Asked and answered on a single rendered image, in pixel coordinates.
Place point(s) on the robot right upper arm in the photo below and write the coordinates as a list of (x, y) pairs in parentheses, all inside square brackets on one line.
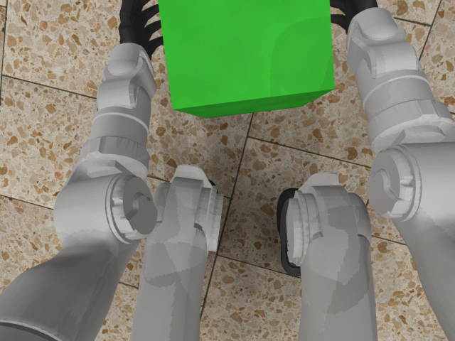
[(414, 186)]

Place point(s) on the robot left forearm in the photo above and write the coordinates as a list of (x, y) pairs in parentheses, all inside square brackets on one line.
[(120, 125)]

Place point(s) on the left robot thigh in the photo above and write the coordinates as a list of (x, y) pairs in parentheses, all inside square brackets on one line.
[(171, 284)]

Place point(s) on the robot left upper arm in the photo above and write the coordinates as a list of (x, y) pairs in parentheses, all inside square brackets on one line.
[(100, 222)]

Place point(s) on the robot right forearm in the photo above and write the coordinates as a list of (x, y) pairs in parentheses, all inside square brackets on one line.
[(393, 88)]

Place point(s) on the robot right foot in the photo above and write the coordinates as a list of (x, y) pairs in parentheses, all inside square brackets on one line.
[(282, 207)]

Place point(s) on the left robot hand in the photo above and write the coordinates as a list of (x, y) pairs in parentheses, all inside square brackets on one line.
[(133, 21)]

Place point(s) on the carton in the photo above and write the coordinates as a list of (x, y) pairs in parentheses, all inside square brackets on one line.
[(228, 57)]

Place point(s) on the right robot hand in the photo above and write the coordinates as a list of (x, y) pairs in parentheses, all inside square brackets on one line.
[(350, 8)]

